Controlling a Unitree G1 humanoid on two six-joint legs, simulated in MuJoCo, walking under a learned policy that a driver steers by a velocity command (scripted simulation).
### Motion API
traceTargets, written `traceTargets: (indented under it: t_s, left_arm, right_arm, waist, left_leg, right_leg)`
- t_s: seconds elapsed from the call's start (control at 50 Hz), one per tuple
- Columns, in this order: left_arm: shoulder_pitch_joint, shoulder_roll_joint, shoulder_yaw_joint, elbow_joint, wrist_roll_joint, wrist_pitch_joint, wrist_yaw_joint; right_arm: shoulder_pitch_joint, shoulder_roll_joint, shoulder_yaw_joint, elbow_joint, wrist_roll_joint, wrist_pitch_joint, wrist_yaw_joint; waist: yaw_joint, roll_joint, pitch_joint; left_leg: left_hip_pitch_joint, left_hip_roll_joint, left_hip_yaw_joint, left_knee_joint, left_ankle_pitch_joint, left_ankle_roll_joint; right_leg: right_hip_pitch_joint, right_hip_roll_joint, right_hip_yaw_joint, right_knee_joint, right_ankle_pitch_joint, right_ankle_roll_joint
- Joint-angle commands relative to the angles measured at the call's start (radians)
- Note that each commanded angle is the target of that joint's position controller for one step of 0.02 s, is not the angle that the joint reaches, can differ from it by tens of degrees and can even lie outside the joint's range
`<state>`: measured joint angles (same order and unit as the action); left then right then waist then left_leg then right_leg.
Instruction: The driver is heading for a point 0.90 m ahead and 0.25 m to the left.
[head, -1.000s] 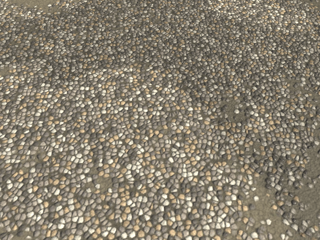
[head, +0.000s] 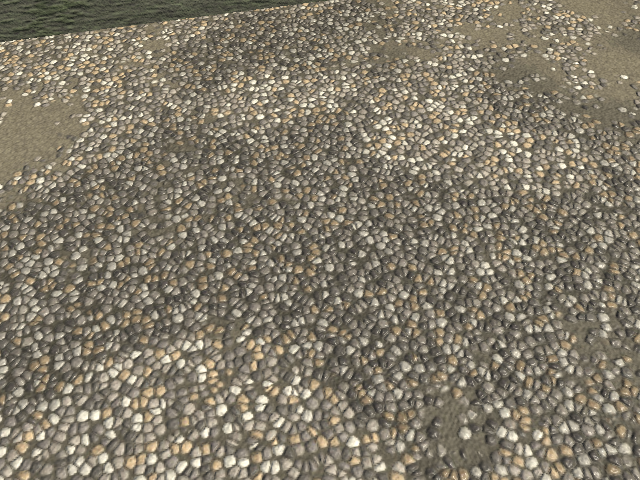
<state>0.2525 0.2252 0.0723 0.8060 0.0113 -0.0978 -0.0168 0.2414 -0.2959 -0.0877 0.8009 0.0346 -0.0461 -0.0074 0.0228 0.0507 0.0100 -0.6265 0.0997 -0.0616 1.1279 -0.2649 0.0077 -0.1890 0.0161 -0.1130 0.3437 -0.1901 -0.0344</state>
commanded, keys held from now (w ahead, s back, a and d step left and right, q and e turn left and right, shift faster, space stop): w+q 0.74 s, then w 0.26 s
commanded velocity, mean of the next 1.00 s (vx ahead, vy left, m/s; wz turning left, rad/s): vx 0.50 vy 0.00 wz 0.49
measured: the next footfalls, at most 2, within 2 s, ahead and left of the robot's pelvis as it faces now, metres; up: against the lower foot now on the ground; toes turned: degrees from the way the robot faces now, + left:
left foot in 0.30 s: +0.30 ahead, +0.17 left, +0.00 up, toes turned +14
right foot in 0.80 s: +0.62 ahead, +0.08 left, +0.00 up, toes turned +32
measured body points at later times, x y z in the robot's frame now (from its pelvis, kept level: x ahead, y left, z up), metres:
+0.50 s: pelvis +0.25 +0.09 +0.00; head +0.29 +0.12 +0.44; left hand +0.34 +0.40 -0.10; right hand +0.42 -0.15 -0.11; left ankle +0.26 +0.16 -0.74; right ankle +0.33 -0.08 -0.66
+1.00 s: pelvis +0.53 +0.14 +0.00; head +0.55 +0.14 +0.45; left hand +0.45 +0.41 -0.11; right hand +0.79 -0.02 -0.11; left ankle +0.45 +0.26 -0.67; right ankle +0.59 +0.06 -0.74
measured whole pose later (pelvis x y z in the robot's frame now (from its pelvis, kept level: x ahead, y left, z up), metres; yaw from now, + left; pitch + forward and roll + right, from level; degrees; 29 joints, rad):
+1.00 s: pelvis +0.53 +0.14 +0.00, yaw +31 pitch +2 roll -1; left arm 0.29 0.26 0.06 0.79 0.00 -0.10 -0.02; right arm 0.24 -0.30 -0.06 0.68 0.01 -0.05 0.00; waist 0.04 0.05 0.01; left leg -0.55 0.03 -0.07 1.08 -0.34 0.01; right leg -0.22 0.05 -0.01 0.37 -0.18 -0.04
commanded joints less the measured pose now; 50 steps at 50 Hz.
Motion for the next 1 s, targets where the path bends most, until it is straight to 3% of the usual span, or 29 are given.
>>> traceTargets:
  t_s: [0.02,0.1,0.2,0.24,0.26,0.28,0.3,0.32,0.34,0.36,0.38,0.4,0.42,0.46,0.52,0.6,0.68,0.74,0.76,0.78,0.8,0.82,0.84,0.86,0.88,0.9,0.92,0.96,1.0]
  left_arm:
    - [-0.053,0.117,0.028,-0.044,0.003,-0.025,0.015]
    - [-0.029,0.16,0.037,-0.019,-0.006,-0.016,0.027]
    - [0.03,0.214,0.053,0.014,-0.03,0.01,0.029]
    - [0.023,0.244,0.061,0.013,-0.038,0.024,0.032]
    - [0.013,0.263,0.065,0.01,-0.043,0.033,0.034]
    - [-0.003,0.262,0.063,0.005,-0.047,0.042,0.037]
    - [0.018,0.228,0.049,-0.009,-0.029,0.039,0.041]
    - [0.109,0.074,0.0,-0.071,0.017,0.016,0.03]
    - [0.03,0.134,0.0,-0.083,-0.018,-0.025,0.018]
    - [-0.075,0.19,0.015,-0.114,-0.057,-0.042,0.011]
    - [-0.096,0.175,0.008,-0.121,-0.048,-0.051,0.016]
    - [-0.096,0.178,0.011,-0.11,-0.021,-0.05,0.024]
    - [-0.078,0.189,0.02,-0.106,-0.01,-0.04,0.026]
    - [-0.063,0.173,0.02,-0.11,-0.001,-0.015,0.024]
    - [-0.136,0.136,0.007,-0.135,0.007,0.002,0.026]
    - [-0.277,0.109,-0.009,-0.169,-0.003,-0.003,0.013]
    - [-0.354,0.136,-0.003,-0.201,-0.017,-0.018,-0.005]
    - [-0.315,0.168,0.012,-0.2,-0.021,-0.033,-0.012]
    - [-0.246,0.175,0.02,-0.181,-0.02,-0.038,-0.011]
    - [-0.15,0.199,0.033,-0.158,-0.008,-0.043,-0.006]
    - [0.0,0.248,0.046,-0.144,0.009,-0.046,0.0]
    - [0.103,0.324,0.067,-0.1,0.018,-0.033,-0.004]
    - [0.104,0.241,0.05,-0.098,-0.016,-0.029,-0.012]
    - [0.062,0.18,0.033,-0.106,-0.022,-0.023,-0.009]
    - [0.017,0.163,0.023,-0.114,-0.011,-0.015,-0.008]
    - [-0.011,0.146,0.015,-0.109,-0.007,-0.01,-0.007]
    - [-0.021,0.133,0.007,-0.106,0.001,-0.01,-0.005]
    - [-0.015,0.131,0.004,-0.09,-0.006,-0.014,-0.004]
    - [0.003,0.167,0.012,-0.072,-0.017,-0.015,0.0]
  right_arm:
    - [0.014,-0.012,0.0,-0.066,-0.007,0.008,0.004]
    - [-0.108,0.002,0.016,-0.108,-0.013,0.004,0.032]
    - [-0.225,-0.025,0.018,-0.18,-0.015,0.012,0.061]
    - [-0.201,-0.053,0.005,-0.194,-0.017,0.016,0.067]
    - [-0.135,-0.076,-0.008,-0.186,-0.018,0.021,0.065]
    - [0.012,-0.115,-0.034,-0.149,-0.015,0.022,0.06]
    - [0.182,-0.196,-0.071,-0.105,-0.013,0.029,0.042]
    - [0.161,-0.325,-0.088,-0.112,-0.004,0.02,0.032]
    - [0.197,-0.261,-0.064,-0.151,-0.012,0.003,0.039]
    - [0.167,-0.2,-0.047,-0.142,-0.022,-0.011,0.042]
    - [0.113,-0.169,-0.037,-0.148,-0.018,-0.019,0.04]
    - [0.04,-0.132,-0.025,-0.161,-0.017,-0.019,0.037]
    - [-0.003,-0.106,-0.014,-0.181,-0.029,-0.02,0.032]
    - [-0.019,-0.108,-0.013,-0.192,-0.032,-0.022,0.025]
    - [0.023,-0.144,-0.022,-0.177,-0.023,-0.025,0.006]
    - [0.079,-0.148,-0.024,-0.155,-0.014,-0.014,-0.008]
    - [0.133,-0.148,-0.025,-0.132,-0.007,-0.004,-0.009]
    - [0.123,-0.146,-0.027,-0.134,-0.009,0.008,-0.014]
    - [0.104,-0.133,-0.023,-0.138,-0.01,0.011,-0.015]
    - [0.099,-0.098,-0.011,-0.144,-0.015,0.009,-0.013]
    - [0.099,-0.045,0.01,-0.161,-0.03,0.004,-0.01]
    - [0.246,0.003,0.026,-0.171,-0.004,-0.005,-0.011]
    - [0.251,-0.086,0.015,-0.148,0.006,-0.009,-0.013]
    - [0.141,-0.136,0.001,-0.155,0.002,-0.008,-0.011]
    - [0.066,-0.13,0.003,-0.172,-0.011,-0.008,-0.012]
    - [0.016,-0.117,0.002,-0.189,-0.025,-0.014,-0.008]
    - [0.011,-0.102,0.003,-0.194,-0.026,-0.016,-0.002]
    - [0.027,-0.065,0.012,-0.191,-0.022,-0.016,0.006]
    - [-0.017,-0.039,0.025,-0.207,-0.028,-0.016,0.009]
  waist:
    - [-0.031,-0.111,0.005]
    - [0.006,-0.103,0.039]
    - [0.034,-0.1,0.075]
    - [0.004,-0.126,0.041]
    - [-0.039,-0.141,-0.005]
    - [-0.123,-0.116,-0.077]
    - [-0.189,-0.042,-0.167]
    - [-0.067,0.255,-0.23]
    - [-0.133,0.148,-0.4]
    - [-0.15,0.074,-0.269]
    - [-0.113,0.006,-0.187]
    - [-0.069,-0.037,-0.126]
    - [-0.031,-0.019,-0.106]
    - [-0.006,-0.012,-0.088]
    - [-0.019,-0.021,-0.046]
    - [-0.075,0.026,-0.017]
    - [-0.102,0.042,-0.005]
    - [-0.073,0.08,-0.016]
    - [-0.035,0.092,-0.036]
    - [0.008,0.085,-0.099]
    - [0.069,-0.006,-0.229]
    - [0.016,-0.337,-0.332]
    - [0.036,-0.289,-0.274]
    - [0.06,-0.188,-0.145]
    - [0.048,-0.119,-0.08]
    - [0.033,-0.104,-0.026]
    - [0.008,-0.121,-0.017]
    - [-0.013,-0.154,-0.026]
    - [-0.008,-0.146,-0.015]
  left_leg:
    - [-0.1,0.041,-0.054,-0.082,0.124,-0.012]
    - [-0.053,0.026,0.009,-0.316,0.308,0.001]
    - [-0.06,0.004,0.074,-0.45,0.207,0.047]
    - [0.027,-0.05,0.133,-0.466,0.1,0.083]
    - [0.127,-0.093,0.168,-0.474,0.058,0.105]
    - [0.326,-0.152,0.198,-0.54,0.096,0.137]
    - [0.634,-0.116,0.076,-0.555,0.148,0.183]
    - [0.955,0.154,-0.49,-0.648,0.041,0.367]
    - [1.027,0.241,-0.788,-0.824,-0.105,0.43]
    - [0.954,0.219,-0.66,-0.845,-0.052,0.369]
    - [0.816,0.179,-0.538,-0.833,0.022,0.333]
    - [0.669,0.141,-0.435,-0.834,0.125,0.304]
    - [0.564,0.114,-0.372,-0.853,0.213,0.293]
    - [0.473,0.085,-0.319,-0.886,0.3,0.296]
    - [0.404,0.047,-0.237,-0.9,0.367,0.282]
    - [0.377,-0.007,-0.201,-0.881,0.244,0.222]
    - [0.441,0.022,-0.289,-0.817,0.177,0.208]
    - [0.499,0.039,-0.37,-0.734,0.192,0.189]
    - [0.502,0.027,-0.363,-0.688,0.233,0.174]
    - [0.476,-0.017,-0.325,-0.584,0.305,0.144]
    - [0.362,-0.07,-0.248,-0.324,0.202,0.105]
    - [0.01,-0.216,-0.125,-0.012,-0.244,0.027]
    - [-0.133,-0.158,-0.148,0.129,-0.309,0.014]
    - [-0.17,-0.124,-0.145,0.169,-0.22,0.009]
    - [-0.15,-0.093,-0.106,0.154,-0.153,0.008]
    - [-0.137,-0.069,-0.094,0.1,-0.107,0.007]
    - [-0.092,-0.042,-0.085,0.053,-0.076,0.008]
    - [-0.045,-0.024,-0.046,-0.028,-0.066,0.001]
    - [-0.049,-0.01,-0.014,-0.134,-0.038,-0.012]
  right_leg:
    - [0.059,-0.286,0.14,-0.197,0.292,-0.164]
    - [0.069,-0.267,0.018,-0.208,0.274,-0.134]
    - [0.215,-0.315,-0.04,-0.149,0.311,-0.101]
    - [0.254,-0.317,-0.07,-0.039,0.578,-0.08]
    - [0.258,-0.307,-0.088,0.075,0.74,-0.065]
    - [0.211,-0.268,-0.122,0.277,0.814,-0.038]
    - [-0.007,-0.226,-0.125,0.565,0.598,0.011]
    - [-0.474,-0.027,-0.063,0.944,-0.32,0.084]
    - [-0.581,0.013,0.188,1.068,-0.414,0.072]
    - [-0.665,-0.034,0.204,1.066,-0.321,0.046]
    - [-0.646,-0.079,0.202,0.989,-0.234,0.028]
    - [-0.576,-0.114,0.201,0.901,-0.18,0.03]
    - [-0.495,-0.136,0.209,0.846,-0.143,0.033]
    - [-0.437,-0.133,0.195,0.768,-0.111,0.053]
    - [-0.443,-0.106,0.172,0.597,0.016,0.093]
    - [-0.376,-0.047,0.169,0.31,0.244,0.103]
    - [-0.338,-0.015,0.189,0.187,0.242,0.085]
    - [-0.264,-0.002,0.193,0.134,0.127,0.052]
    - [-0.184,0.0,0.169,0.097,0.133,0.031]
    - [-0.025,-0.026,0.174,0.083,0.147,-0.004]
    - [0.222,-0.184,0.326,0.106,0.12,-0.075]
    - [0.527,-0.387,0.778,0.025,-0.068,-0.249]
    - [0.514,-0.416,0.91,-0.038,-0.287,-0.258]
    - [0.402,-0.371,0.77,-0.052,-0.29,-0.218]
    - [0.288,-0.327,0.647,-0.063,-0.193,-0.192]
    - [0.196,-0.291,0.567,-0.083,-0.085,-0.188]
    - [0.138,-0.259,0.503,-0.103,-0.005,-0.177]
    - [0.094,-0.233,0.432,-0.132,0.097,-0.185]
    - [0.073,-0.237,0.379,-0.162,0.177,-0.203]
